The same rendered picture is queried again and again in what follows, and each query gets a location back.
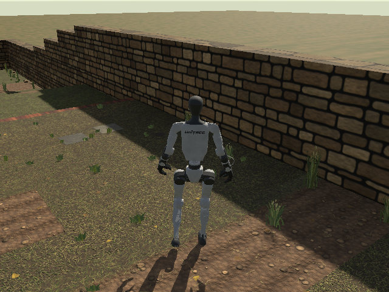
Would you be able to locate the left robot foot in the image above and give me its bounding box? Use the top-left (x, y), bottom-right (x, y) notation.
top-left (171, 237), bottom-right (180, 247)

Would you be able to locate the left robot upper arm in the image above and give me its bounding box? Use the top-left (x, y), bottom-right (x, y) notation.
top-left (165, 122), bottom-right (183, 155)

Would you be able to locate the right robot upper arm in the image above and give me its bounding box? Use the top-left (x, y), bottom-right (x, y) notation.
top-left (208, 122), bottom-right (225, 156)

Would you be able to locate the robot left hand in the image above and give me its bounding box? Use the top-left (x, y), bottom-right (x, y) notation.
top-left (157, 164), bottom-right (171, 175)

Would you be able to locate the right robot forearm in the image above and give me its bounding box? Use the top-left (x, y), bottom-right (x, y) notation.
top-left (219, 147), bottom-right (232, 172)

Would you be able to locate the robot right shin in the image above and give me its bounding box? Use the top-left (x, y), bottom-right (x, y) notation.
top-left (200, 198), bottom-right (210, 237)

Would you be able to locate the left robot forearm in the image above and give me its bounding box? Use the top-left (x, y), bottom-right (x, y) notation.
top-left (159, 146), bottom-right (170, 166)

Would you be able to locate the robot right hand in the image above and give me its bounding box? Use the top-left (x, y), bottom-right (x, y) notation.
top-left (219, 169), bottom-right (233, 183)

